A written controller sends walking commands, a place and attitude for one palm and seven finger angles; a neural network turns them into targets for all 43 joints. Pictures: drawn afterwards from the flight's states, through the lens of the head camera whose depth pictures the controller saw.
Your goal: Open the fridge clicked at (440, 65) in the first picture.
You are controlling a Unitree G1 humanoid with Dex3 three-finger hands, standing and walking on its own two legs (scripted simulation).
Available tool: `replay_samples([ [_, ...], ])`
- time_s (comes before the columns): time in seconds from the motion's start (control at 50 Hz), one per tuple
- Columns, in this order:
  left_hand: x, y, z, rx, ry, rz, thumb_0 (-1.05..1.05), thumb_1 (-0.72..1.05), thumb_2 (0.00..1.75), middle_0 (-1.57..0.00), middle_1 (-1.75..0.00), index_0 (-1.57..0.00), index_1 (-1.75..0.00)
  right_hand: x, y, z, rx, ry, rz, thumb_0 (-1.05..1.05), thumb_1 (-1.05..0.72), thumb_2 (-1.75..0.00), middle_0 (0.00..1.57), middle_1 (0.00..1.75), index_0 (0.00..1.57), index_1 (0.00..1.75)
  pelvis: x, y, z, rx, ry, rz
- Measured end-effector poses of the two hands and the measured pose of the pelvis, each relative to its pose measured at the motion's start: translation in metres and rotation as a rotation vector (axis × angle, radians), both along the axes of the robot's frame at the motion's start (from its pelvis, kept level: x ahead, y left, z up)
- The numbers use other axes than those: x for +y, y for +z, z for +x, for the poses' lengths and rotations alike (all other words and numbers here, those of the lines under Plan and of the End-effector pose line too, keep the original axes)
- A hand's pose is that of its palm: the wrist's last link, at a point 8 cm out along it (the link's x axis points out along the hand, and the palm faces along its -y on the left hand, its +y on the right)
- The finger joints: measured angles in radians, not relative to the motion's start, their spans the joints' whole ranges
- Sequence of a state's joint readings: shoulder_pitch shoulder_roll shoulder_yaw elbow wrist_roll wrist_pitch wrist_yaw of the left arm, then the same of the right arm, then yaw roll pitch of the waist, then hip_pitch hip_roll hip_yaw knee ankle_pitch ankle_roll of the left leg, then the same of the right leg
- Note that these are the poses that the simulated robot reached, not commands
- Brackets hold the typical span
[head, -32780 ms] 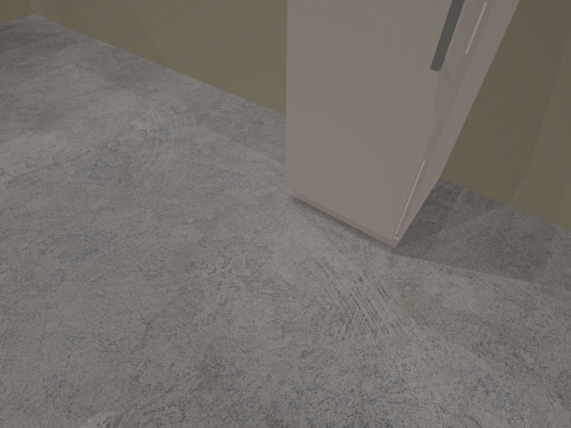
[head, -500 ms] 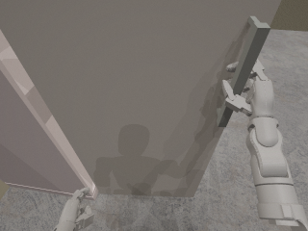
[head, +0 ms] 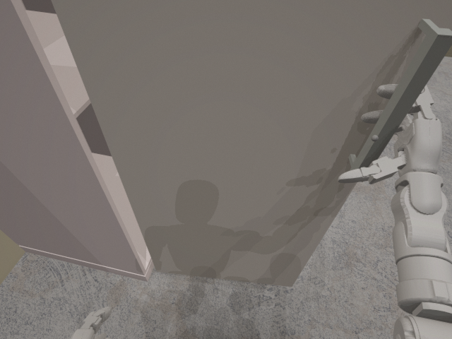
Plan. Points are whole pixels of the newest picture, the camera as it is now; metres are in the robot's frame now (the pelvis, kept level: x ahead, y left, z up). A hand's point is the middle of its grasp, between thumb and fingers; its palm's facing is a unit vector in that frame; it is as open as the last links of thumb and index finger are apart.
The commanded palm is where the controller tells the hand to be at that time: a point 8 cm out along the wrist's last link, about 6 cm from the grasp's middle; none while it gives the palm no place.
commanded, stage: loosen the grip on the handle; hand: right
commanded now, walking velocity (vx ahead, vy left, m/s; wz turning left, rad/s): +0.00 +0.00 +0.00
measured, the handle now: (385, 113) +0.43 -0.22 +0.22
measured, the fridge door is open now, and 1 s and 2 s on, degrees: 83 80 80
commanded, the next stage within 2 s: slip the hand off the handle in 0.04 s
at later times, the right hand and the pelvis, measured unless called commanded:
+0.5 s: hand (427, 147) +0.38 -0.28 +0.20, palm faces +0.28 +0.95 -0.14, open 14.7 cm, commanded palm +0.35 -0.31 +0.20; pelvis +0.05 -0.03 +0.00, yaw +0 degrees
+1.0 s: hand (446, 173) +0.32 -0.28 +0.20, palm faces +0.20 +0.97 -0.13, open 14.7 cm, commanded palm +0.29 -0.32 +0.20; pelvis +0.04 -0.03 +0.00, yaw +0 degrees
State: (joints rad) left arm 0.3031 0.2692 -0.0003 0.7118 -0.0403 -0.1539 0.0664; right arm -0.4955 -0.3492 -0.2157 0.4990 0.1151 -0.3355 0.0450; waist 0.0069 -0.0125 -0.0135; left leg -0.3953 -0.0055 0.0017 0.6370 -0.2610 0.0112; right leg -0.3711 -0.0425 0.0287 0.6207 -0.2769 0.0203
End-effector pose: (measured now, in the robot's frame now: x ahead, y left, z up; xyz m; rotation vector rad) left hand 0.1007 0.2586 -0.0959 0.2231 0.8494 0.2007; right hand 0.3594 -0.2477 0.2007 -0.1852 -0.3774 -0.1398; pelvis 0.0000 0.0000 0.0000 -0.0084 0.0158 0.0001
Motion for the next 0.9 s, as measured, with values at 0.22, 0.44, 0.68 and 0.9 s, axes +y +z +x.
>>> replay_samples([
  [0.22,-0.019,0.016,0.063,-0.104,-0.045,0.004,0.01,0.91,0.9,-0.2,-0.3,-0.2,-0.3,-0.002,-0.002,0.016,-0.005,0.026,0.016,-0.01,0.56,-0.2,0.42,1.27,0.21,1.15,-0.011,0.002,0.027,0.03,0.007,0.003],
  [0.44,-0.05,0.024,0.102,-0.134,-0.076,-0.027,0.01,0.91,0.9,-0.21,-0.3,-0.21,-0.3,-0.064,-0.008,0.001,0.036,-0.103,0.046,-0.01,0.56,-0.2,0.32,1.18,0.25,1.14,-0.025,0.003,0.05,0.034,0.015,0.009],
  [0.68,-0.068,0.02,0.105,-0.111,-0.111,0.002,0.01,0.91,0.9,-0.21,-0.3,-0.21,-0.3,-0.077,-0.005,-0.01,0.035,0.004,0.027,-0.01,0.56,-0.2,0.26,1.15,0.25,1.15,-0.038,0.0,0.046,0.023,-0.02,0.025],
  [0.9,-0.066,0.019,0.083,-0.132,-0.095,-0.027,0.01,0.91,0.9,-0.21,-0.3,-0.21,-0.3,-0.081,0.002,-0.034,-0.015,-0.027,0.019,-0.01,0.56,-0.2,0.26,1.15,0.25,1.15,-0.038,0.0,0.041,0.018,0.006,0.019],
])
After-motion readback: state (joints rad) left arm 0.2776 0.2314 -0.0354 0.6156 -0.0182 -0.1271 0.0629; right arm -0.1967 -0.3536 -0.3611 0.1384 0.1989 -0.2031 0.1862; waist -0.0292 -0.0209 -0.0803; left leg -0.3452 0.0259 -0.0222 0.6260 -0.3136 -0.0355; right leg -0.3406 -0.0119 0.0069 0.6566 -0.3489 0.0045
